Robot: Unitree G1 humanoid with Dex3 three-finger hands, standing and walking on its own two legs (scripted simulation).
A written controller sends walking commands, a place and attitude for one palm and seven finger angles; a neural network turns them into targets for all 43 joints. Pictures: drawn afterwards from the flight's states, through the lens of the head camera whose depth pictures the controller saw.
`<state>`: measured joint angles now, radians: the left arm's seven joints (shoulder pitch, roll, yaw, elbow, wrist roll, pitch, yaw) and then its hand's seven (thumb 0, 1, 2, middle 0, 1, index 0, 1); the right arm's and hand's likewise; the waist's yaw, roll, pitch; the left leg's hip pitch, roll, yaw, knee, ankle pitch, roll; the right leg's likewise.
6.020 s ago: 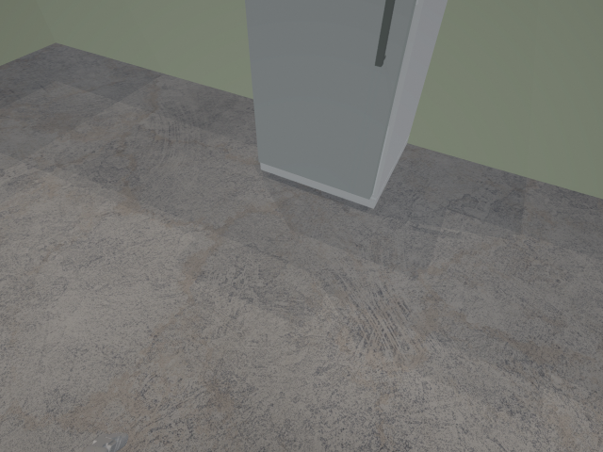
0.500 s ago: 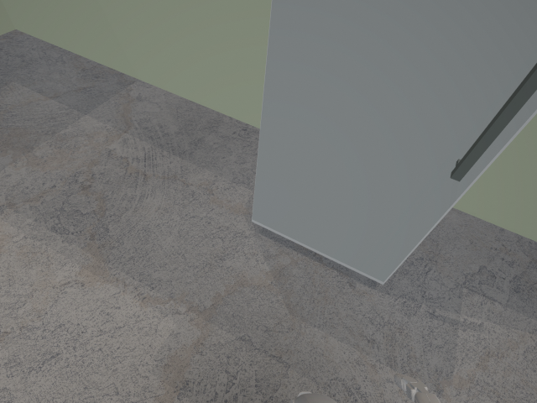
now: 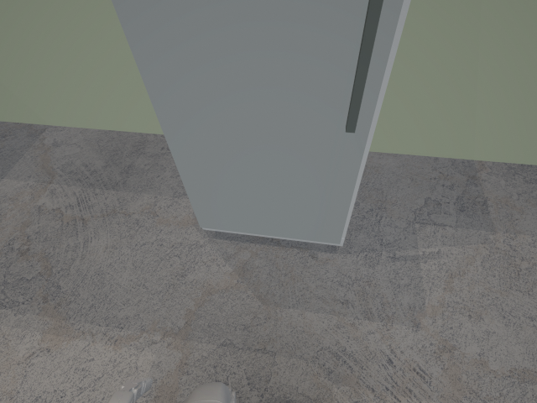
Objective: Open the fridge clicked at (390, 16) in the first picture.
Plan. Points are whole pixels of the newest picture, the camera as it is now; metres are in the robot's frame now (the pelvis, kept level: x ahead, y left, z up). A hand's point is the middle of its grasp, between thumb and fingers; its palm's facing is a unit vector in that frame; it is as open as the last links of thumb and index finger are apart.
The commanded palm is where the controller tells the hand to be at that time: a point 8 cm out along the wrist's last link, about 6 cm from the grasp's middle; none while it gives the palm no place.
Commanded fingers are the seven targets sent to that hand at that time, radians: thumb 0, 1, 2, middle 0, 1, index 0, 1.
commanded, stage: turn to face it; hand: right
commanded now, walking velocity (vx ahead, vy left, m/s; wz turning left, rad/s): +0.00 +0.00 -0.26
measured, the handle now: (371, 16) +0.72 -0.17 +0.20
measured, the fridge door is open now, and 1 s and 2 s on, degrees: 0 0 0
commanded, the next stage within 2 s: take the last steps up to it in 0.08 s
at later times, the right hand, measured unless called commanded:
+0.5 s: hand out of the picture +0.01 -0.14 -0.15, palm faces +0.15 +0.96 -0.24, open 7.3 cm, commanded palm none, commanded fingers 0.00 -0.90 -0.90 0.20 0.30 0.20 0.30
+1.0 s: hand out of the picture +0.14 -0.20 -0.17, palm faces +0.14 +0.98 -0.15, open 7.4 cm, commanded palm none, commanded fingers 0.00 -0.90 -0.90 0.20 0.30 0.20 0.30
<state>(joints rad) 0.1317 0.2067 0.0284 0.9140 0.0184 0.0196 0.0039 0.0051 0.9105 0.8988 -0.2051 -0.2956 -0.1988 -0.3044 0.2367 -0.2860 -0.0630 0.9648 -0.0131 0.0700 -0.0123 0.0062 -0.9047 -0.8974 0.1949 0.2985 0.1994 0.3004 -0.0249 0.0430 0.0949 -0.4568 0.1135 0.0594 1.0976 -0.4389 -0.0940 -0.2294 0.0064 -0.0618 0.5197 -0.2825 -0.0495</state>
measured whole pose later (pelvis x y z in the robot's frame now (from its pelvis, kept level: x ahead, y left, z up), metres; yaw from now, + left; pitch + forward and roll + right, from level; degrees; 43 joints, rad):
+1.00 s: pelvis +0.15 -0.03 +0.01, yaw -5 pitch -1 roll -1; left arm 0.25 0.15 0.05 1.05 0.02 -0.07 0.03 -0.02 0.96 0.90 -0.21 -0.30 -0.20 -0.30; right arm 0.30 -0.17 -0.06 1.09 -0.03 0.00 0.01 0.00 -0.91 -0.90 0.19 0.30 0.20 0.30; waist -0.01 0.04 0.03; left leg -0.49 0.12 0.07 1.03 -0.28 -0.02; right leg -0.12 -0.02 -0.19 0.40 -0.25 -0.03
